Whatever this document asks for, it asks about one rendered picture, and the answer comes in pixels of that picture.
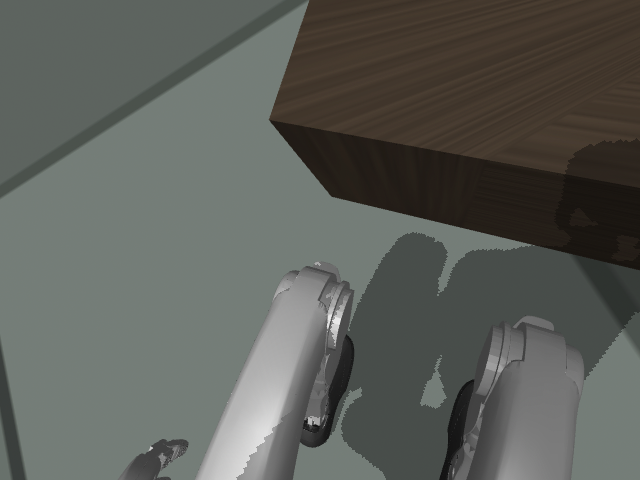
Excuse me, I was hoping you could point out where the left robot foot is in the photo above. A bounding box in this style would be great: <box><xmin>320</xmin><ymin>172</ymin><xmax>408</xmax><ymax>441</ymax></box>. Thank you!
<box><xmin>300</xmin><ymin>335</ymin><xmax>354</xmax><ymax>448</ymax></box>

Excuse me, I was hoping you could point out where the left robot hand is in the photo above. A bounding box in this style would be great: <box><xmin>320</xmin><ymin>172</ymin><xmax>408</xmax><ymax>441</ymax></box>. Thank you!
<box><xmin>118</xmin><ymin>439</ymin><xmax>189</xmax><ymax>480</ymax></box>

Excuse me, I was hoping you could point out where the right robot foot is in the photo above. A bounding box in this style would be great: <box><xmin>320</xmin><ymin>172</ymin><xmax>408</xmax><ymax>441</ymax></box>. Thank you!
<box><xmin>439</xmin><ymin>379</ymin><xmax>474</xmax><ymax>480</ymax></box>

